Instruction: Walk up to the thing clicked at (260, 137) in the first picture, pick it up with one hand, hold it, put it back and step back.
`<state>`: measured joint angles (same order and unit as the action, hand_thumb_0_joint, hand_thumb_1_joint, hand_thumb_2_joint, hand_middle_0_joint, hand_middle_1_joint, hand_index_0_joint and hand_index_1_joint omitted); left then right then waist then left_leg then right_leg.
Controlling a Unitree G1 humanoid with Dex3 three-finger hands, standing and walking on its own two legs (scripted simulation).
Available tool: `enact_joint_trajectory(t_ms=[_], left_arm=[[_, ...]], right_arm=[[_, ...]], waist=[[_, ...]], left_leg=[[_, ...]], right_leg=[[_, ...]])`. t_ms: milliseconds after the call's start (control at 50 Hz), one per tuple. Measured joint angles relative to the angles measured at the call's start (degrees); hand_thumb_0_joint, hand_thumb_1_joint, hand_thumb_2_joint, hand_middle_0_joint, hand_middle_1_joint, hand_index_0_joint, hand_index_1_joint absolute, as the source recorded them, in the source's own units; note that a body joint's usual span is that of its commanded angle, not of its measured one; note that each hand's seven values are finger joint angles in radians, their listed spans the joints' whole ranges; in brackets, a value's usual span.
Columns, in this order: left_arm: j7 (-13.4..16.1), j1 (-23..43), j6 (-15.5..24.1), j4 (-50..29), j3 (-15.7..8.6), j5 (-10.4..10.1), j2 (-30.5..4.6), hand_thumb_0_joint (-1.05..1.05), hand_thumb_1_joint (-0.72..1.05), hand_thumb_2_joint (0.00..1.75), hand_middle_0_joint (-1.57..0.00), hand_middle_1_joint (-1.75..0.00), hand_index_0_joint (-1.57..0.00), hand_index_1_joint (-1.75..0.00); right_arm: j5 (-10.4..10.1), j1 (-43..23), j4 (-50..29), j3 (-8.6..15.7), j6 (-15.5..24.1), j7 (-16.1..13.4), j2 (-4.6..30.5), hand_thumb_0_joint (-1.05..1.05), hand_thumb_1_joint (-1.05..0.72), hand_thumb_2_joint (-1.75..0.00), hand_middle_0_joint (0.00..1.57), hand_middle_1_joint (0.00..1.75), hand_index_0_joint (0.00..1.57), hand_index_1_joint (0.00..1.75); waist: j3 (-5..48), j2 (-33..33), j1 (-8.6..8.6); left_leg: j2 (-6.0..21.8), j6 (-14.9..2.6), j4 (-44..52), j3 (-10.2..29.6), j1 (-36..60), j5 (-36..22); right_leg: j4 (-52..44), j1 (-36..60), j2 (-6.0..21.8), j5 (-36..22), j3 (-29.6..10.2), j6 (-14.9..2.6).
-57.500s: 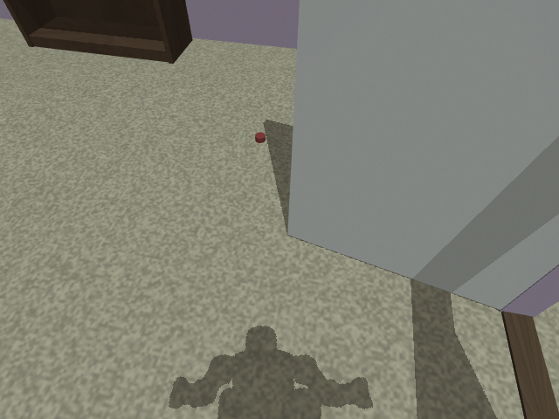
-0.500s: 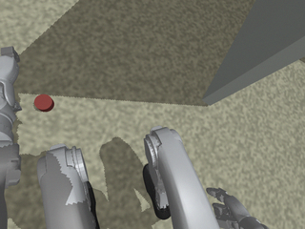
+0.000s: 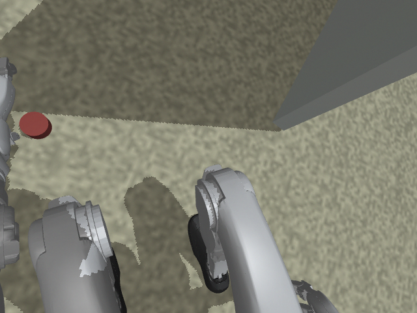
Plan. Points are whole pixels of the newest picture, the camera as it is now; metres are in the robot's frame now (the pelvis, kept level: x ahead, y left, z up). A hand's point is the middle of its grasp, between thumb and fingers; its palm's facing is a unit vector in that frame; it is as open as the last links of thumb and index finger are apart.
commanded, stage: home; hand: left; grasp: from above
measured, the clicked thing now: (36, 125) +0.50 +0.27 -0.30
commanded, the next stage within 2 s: none
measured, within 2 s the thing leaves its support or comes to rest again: neither
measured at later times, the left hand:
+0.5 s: hand out of the picture +0.32 +0.27 +0.05, palm faces -0.18 -0.74 -0.65, open 7.6 cm
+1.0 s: hand out of the picture +0.25 +0.23 +0.27, palm faces +0.23 -0.95 -0.22, open 7.4 cm
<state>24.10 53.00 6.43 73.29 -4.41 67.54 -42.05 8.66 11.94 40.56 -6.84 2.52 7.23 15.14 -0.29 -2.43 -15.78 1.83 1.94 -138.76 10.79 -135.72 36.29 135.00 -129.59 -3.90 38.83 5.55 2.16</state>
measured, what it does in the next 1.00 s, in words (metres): rises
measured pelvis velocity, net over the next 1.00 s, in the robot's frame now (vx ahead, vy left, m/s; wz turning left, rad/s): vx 0.06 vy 0.01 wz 0.18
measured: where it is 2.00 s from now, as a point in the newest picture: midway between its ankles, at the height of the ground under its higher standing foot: (164, 282)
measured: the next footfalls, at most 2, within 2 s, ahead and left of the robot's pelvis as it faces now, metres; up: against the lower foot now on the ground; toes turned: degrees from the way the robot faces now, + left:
none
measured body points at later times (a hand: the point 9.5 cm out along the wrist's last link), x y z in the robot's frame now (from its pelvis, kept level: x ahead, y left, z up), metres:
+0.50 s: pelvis +0.01 +0.00 +0.17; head +0.18 +0.06 +0.58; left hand +0.33 +0.31 +0.09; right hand +0.21 -0.24 +0.05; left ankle +0.08 +0.14 -0.29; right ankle +0.10 -0.12 -0.29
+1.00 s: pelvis +0.06 +0.01 +0.35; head +0.13 +0.05 +0.79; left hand +0.23 +0.28 +0.28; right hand +0.26 -0.20 +0.26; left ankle +0.08 +0.14 -0.29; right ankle +0.10 -0.12 -0.29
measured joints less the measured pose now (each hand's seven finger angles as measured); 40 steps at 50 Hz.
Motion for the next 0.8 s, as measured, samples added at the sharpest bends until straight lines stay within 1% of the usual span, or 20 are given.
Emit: enact_joint_trajectory(t_ms=[40,80,120,160,200,260,300,340,380,440,540,600,700,740,800], left_arm=[[-1.0,-0.6,-2.2,-1.7,0.3,-2.4,1.4,0.00,-0.12,0.89,-0.22,-0.71,-0.21,-0.71],[-2.8,-1.7,-4.5,-4.0,0.5,-5.5,3.1,0.00,-0.02,0.90,-0.23,-0.66,-0.21,-0.66],[-5.2,-3.3,-6.4,-6.5,1.2,-9.4,5.2,0.00,0.09,0.90,-0.23,-0.61,-0.21,-0.61],[-8.2,-5.9,-7.9,-10.0,1.7,-13.6,7.3,0.00,0.20,0.91,-0.23,-0.57,-0.21,-0.57],[-11.5,-9.3,-9.0,-14.5,2.1,-17.8,9.2,0.00,0.31,0.91,-0.23,-0.53,-0.21,-0.53],[-15.8,-15.2,-9.9,-21.6,2.4,-23.7,11.4,0.00,0.47,0.92,-0.23,-0.47,-0.21,-0.47],[-18.1,-19.4,-10.7,-26.6,3.0,-27.5,12.5,0.00,0.58,0.91,-0.22,-0.43,-0.21,-0.43],[-19.8,-23.4,-11.1,-31.7,3.4,-31.2,13.8,0.01,0.66,0.91,-0.22,-0.40,-0.21,-0.40],[-20.5,-27.1,-11.4,-36.0,3.5,-34.2,15.0,0.01,0.73,0.91,-0.22,-0.37,-0.21,-0.37],[-20.9,-32.0,-12.3,-41.1,3.7,-38.2,16.6,0.01,0.80,0.90,-0.22,-0.34,-0.21,-0.34],[-20.6,-39.5,-15.6,-48.6,3.3,-45.7,19.1,0.01,0.86,0.90,-0.22,-0.32,-0.21,-0.31],[-20.4,-43.5,-18.0,-52.2,3.5,-50.4,20.5,0.01,0.87,0.89,-0.21,-0.31,-0.21,-0.30],[-20.1,-50.3,-21.9,-57.4,3.2,-58.5,22.8,0.01,0.89,0.89,-0.21,-0.31,-0.21,-0.30],[-19.9,-52.9,-23.0,-59.3,3.1,-61.1,23.7,0.01,0.89,0.89,-0.21,-0.30,-0.21,-0.30],[-19.4,-56.4,-24.7,-61.6,2.7,-64.2,25.0,0.02,0.89,0.89,-0.21,-0.30,-0.20,-0.30]], right_arm=[[-0.6,-0.4,0.3,0.8,-0.1,0.3,-0.6,0.01,-0.90,-0.89,0.20,0.30,0.20,0.30],[-1.5,-0.8,0.3,1.8,-0.3,0.5,-1.2,0.01,-0.90,-0.89,0.20,0.30,0.20,0.30],[-2.7,-1.1,0.2,3.0,-0.7,0.6,-1.5,0.01,-0.90,-0.89,0.20,0.30,0.20,0.30],[-4.0,-1.3,-0.2,4.0,-1.3,0.6,-1.7,0.01,-0.90,-0.89,0.20,0.30,0.20,0.30],[-5.2,-1.6,-0.9,4.9,-1.9,0.4,-1.6,0.01,-0.90,-0.89,0.20,0.30,0.20,0.30],[-6.6,-2.2,-2.4,5.8,-2.9,-0.1,-1.0,0.01,-0.90,-0.89,0.20,0.30,0.20,0.30],[-7.3,-2.6,-3.6,6.4,-3.4,-0.6,-0.5,0.01,-0.90,-0.89,0.20,0.30,0.20,0.30],[-7.9,-3.1,-4.4,7.2,-3.5,-1.2,-0.1,0.01,-0.90,-0.90,0.20,0.30,0.20,0.30],[-8.5,-3.9,-5.0,7.7,-3.4,-2.0,0.3,0.01,-0.90,-0.90,0.20,0.30,0.20,0.30],[-9.2,-5.3,-5.7,8.2,-2.9,-3.3,0.7,0.01,-0.90,-0.90,0.20,0.30,0.20,0.30],[-10.0,-7.5,-6.7,8.2,-1.5,-5.8,0.2,0.01,-0.91,-0.90,0.20,0.30,0.20,0.30],[-10.3,-8.4,-7.0,7.7,-0.5,-7.3,-0.5,0.01,-0.91,-0.90,0.20,0.30,0.20,0.30],[-10.7,-8.3,-7.9,6.4,1.1,-9.3,-2.2,0.01,-0.91,-0.90,0.20,0.30,0.20,0.30],[-10.9,-7.6,-8.2,5.9,1.7,-10.0,-2.8,0.01,-0.90,-0.90,0.20,0.30,0.20,0.30],[-11.1,-5.9,-8.5,5.1,2.6,-11.2,-3.6,0.01,-0.90,-0.90,0.20,0.30,0.20,0.30]], waist=[[1.5,0.8,0.59],[3.2,1.8,1.45],[5.0,2.9,2.58],[6.8,4.0,3.88],[8.3,4.9,5.26],[9.9,5.5,7.29],[10.6,5.4,8.66],[11.0,5.1,9.97],[11.2,4.8,11.06],[11.4,4.3,12.14],[11.5,3.9,13.02],[11.7,3.8,13.12],[11.7,4.1,12.68],[11.7,4.2,12.50],[11.5,4.2,12.19]], left_leg=[[0.2,-0.07,1.1,-0.3,0.8,0.6],[0.4,-0.18,2.6,-0.7,2.2,1.1],[0.5,-0.34,4.7,-1.2,4.1,1.6],[0.6,-0.54,7.2,-1.8,6.3,1.8],[0.7,-0.75,10.1,-2.5,9.0,1.9],[0.9,-1.01,14.4,-3.3,13.0,1.6],[1.0,-1.12,17.2,-3.8,15.7,1.2],[0.9,-1.16,19.9,-4.1,18.3,0.7],[0.7,-1.10,22.5,-4.4,21.0,0.1],[0.4,-1.02,26.1,-4.8,24.9,-0.6],[0.1,-0.99,32.1,-5.2,32.0,-1.5],[0.0,-0.96,35.9,-5.4,36.9,-2.0],[0.1,-0.99,43.1,-5.8,45.9,-2.7],[0.1,-1.00,46.2,-5.9,49.7,-3.1],[0.1,-0.96,51.1,-6.0,55.7,-3.8]], right_leg=[[-1.0,0.7,0.0,0.5,-0.2,-0.04],[-2.5,2.0,0.1,1.0,-0.4,-0.13],[-4.4,3.8,0.3,1.5,-0.7,-0.21],[-6.8,6.0,0.5,1.8,-1.1,-0.29],[-9.4,8.6,0.7,2.0,-1.4,-0.34],[-13.5,12.4,0.9,1.6,-1.9,-0.44],[-16.2,14.9,1.1,1.2,-2.2,-0.51],[-18.7,17.5,1.3,0.7,-2.4,-0.58],[-21.2,20.1,1.6,0.3,-2.5,-0.68],[-24.6,24.0,2.1,-0.2,-2.6,-0.80],[-30.4,31.1,2.6,-1.0,-2.7,-0.96],[-34.2,36.0,2.8,-1.4,-2.7,-1.03],[-41.5,44.9,3.0,-2.4,-2.8,-1.10],[-44.7,48.7,3.0,-2.9,-2.8,-1.12],[-49.8,54.7,3.1,-3.8,-2.7,-1.18]])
